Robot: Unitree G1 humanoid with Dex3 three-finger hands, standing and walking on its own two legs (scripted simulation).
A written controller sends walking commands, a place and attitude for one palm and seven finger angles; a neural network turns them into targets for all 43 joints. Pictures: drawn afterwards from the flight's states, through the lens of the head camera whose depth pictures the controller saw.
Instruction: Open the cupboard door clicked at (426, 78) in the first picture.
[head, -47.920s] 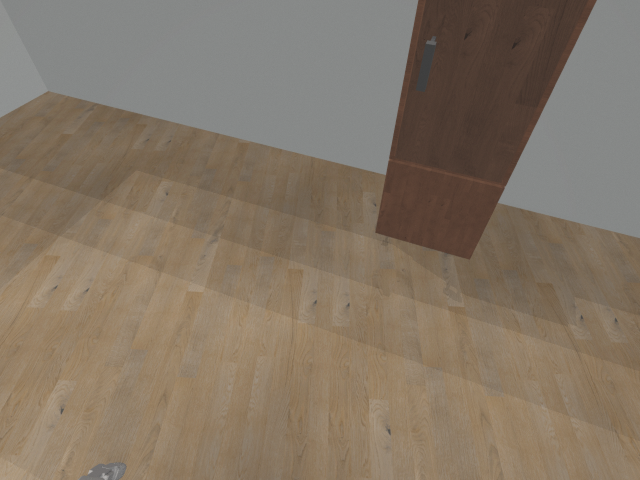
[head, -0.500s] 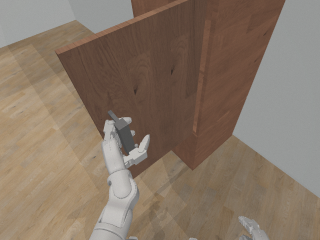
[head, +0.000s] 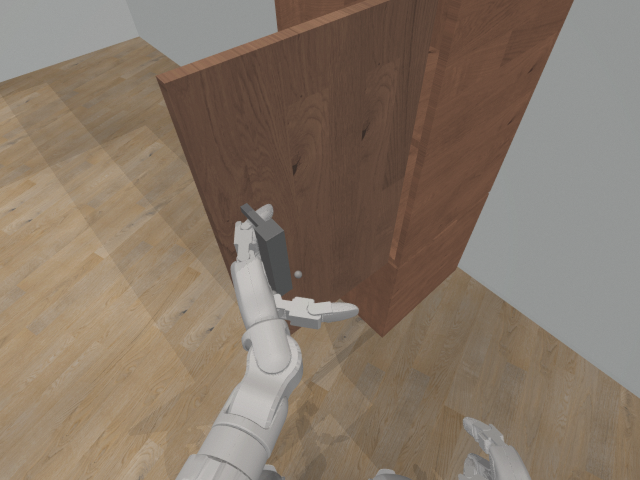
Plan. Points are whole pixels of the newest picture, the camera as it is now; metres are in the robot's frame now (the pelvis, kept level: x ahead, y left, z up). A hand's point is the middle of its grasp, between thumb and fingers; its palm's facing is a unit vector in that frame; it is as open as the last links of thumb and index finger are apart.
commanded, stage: slide the hand sideways off the handle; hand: left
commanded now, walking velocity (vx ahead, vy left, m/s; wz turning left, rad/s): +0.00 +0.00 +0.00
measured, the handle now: (265, 250) +0.40 +0.09 +0.06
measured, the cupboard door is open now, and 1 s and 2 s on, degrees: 88 90 90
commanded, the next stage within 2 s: draw the hand back to the body in 1.30 s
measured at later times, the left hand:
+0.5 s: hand (291, 300) +0.32 +0.04 +0.07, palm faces -0.11 -0.99 +0.02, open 16.3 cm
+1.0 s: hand (251, 332) +0.28 +0.09 +0.07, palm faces -0.07 -1.00 +0.00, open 16.3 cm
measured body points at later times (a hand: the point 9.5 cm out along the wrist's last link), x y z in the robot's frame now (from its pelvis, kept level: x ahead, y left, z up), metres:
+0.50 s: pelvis +0.00 +0.03 +0.00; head +0.04 +0.02 +0.45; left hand +0.32 +0.10 +0.07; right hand +0.14 -0.20 -0.10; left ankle +0.03 +0.14 -0.68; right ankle +0.02 -0.08 -0.68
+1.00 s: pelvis +0.02 +0.02 +0.00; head +0.06 +0.01 +0.45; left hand +0.28 +0.14 +0.07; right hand +0.20 -0.20 -0.09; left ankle +0.03 +0.14 -0.68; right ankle +0.02 -0.08 -0.68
